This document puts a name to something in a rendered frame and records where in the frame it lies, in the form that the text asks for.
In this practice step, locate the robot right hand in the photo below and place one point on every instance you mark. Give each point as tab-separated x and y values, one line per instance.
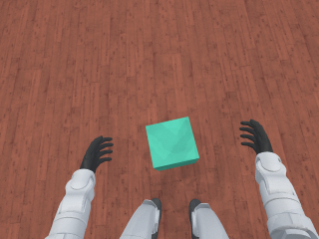
259	137

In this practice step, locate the carton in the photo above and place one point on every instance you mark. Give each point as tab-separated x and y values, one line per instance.
172	144

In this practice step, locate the robot left foot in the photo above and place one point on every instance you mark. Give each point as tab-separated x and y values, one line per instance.
157	202

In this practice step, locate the robot right foot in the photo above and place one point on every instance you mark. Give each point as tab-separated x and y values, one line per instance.
192	204

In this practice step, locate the robot left hand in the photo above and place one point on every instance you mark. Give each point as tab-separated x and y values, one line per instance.
91	159

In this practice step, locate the robot left forearm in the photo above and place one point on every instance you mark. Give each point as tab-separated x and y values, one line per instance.
72	216

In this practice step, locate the robot right forearm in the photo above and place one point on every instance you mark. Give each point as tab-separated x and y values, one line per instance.
286	218

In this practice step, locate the robot foot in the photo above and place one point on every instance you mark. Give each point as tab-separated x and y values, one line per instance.
157	202
192	204

